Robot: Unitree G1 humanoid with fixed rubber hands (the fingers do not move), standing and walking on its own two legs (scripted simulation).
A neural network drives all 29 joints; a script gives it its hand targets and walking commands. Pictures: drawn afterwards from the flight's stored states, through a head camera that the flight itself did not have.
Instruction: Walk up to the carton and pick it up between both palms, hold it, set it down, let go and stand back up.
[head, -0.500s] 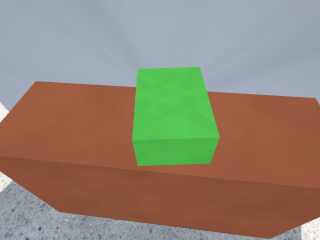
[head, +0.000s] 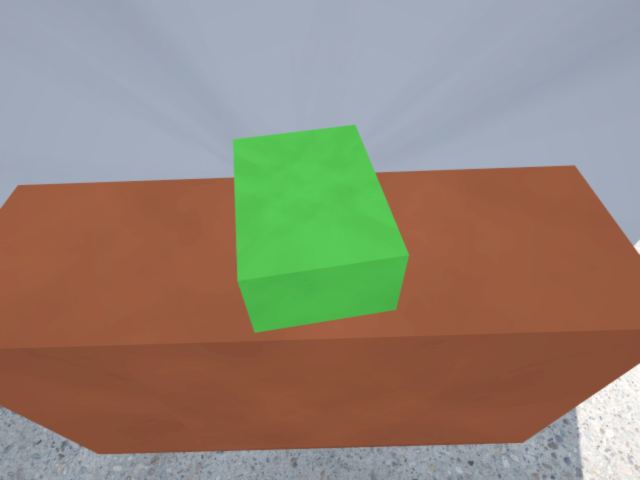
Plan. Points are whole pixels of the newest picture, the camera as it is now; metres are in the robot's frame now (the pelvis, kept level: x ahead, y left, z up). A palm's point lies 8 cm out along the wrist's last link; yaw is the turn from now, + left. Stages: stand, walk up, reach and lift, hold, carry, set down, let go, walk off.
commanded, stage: walk up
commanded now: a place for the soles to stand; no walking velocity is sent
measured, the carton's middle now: (309, 219) +0.52 +0.03 +0.00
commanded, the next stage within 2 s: none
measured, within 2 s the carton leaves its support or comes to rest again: neither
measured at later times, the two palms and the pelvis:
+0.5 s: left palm out of the picture +0.06 +0.25 -0.12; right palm out of the picture +0.00 -0.28 -0.14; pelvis +0.00 -0.01 -0.01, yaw -6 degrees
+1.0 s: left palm out of the picture +0.10 +0.24 -0.12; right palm out of the picture +0.00 -0.27 -0.13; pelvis +0.02 +0.00 +0.00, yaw -9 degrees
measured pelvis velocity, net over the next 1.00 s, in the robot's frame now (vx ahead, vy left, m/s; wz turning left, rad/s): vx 0.02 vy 0.00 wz -0.16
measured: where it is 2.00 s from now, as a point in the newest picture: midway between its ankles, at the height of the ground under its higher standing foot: outside the picture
